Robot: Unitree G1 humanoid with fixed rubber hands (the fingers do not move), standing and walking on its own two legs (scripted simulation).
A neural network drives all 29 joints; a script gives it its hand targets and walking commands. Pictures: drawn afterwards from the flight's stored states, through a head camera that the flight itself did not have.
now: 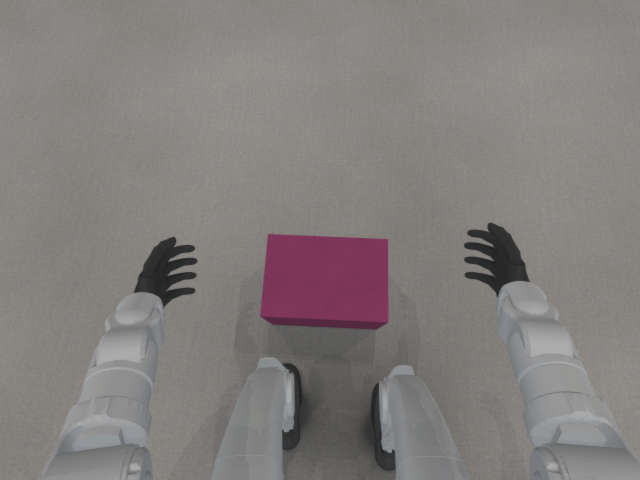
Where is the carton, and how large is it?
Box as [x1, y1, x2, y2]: [260, 234, 387, 328]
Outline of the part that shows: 268,234 260,316 272,324 377,328 387,322 387,239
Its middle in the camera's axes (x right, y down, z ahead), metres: +0.01 +0.13 +1.00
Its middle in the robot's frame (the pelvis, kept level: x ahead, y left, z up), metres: +0.43 +0.02 -0.58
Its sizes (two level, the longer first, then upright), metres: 0.289 0.196 0.212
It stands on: the floor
